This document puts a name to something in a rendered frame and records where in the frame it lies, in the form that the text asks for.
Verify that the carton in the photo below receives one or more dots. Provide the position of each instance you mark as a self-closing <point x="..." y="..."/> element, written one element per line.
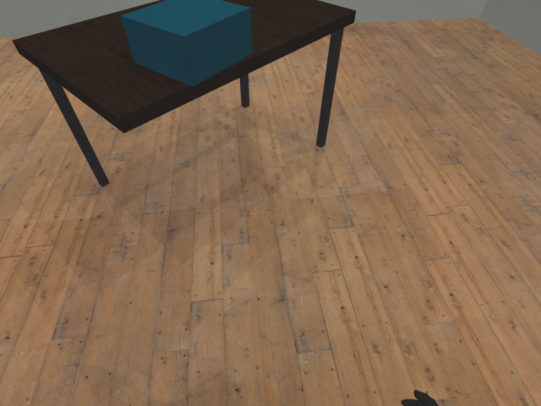
<point x="189" y="40"/>

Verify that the table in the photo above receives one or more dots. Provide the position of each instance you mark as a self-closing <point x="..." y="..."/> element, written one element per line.
<point x="92" y="60"/>

